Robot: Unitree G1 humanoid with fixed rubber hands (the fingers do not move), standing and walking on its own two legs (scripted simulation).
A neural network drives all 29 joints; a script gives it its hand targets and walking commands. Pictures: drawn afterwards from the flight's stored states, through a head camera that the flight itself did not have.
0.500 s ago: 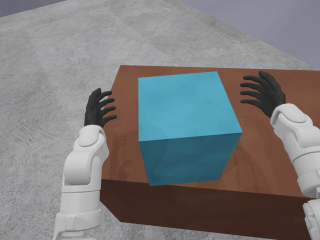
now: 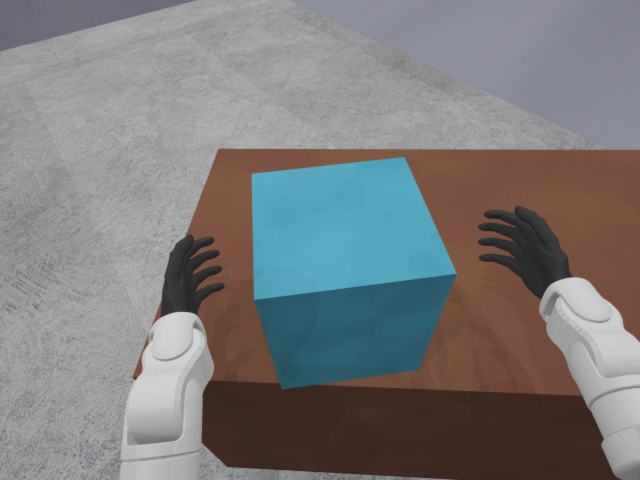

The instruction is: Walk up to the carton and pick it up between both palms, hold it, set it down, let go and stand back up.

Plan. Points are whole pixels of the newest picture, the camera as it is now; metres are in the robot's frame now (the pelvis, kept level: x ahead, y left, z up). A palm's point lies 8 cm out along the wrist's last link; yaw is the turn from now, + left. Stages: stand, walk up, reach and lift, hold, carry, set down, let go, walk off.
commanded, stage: set down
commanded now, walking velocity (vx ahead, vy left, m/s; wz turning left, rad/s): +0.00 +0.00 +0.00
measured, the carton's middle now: (340, 278) +0.40 +0.03 +0.02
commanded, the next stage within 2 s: none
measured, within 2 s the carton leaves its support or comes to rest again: neither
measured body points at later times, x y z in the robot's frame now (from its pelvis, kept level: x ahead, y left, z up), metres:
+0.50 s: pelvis +0.00 +0.00 +0.00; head +0.01 +0.00 +0.45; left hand +0.26 +0.19 +0.05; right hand +0.30 -0.21 +0.03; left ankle +0.02 +0.17 -0.75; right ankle +0.00 -0.08 -0.75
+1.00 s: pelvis +0.00 +0.01 -0.01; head -0.01 +0.01 +0.44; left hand +0.23 +0.18 +0.00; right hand +0.24 -0.23 -0.01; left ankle +0.02 +0.17 -0.75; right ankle +0.00 -0.08 -0.75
